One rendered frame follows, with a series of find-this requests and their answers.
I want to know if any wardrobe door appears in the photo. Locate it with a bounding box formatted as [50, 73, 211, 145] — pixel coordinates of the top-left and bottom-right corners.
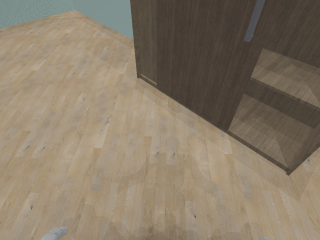
[156, 0, 283, 131]
[136, 0, 157, 83]

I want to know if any handle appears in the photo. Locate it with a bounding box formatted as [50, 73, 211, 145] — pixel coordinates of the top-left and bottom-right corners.
[244, 0, 265, 42]

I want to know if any left robot hand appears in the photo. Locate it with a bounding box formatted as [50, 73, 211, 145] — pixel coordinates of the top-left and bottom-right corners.
[41, 226, 69, 240]

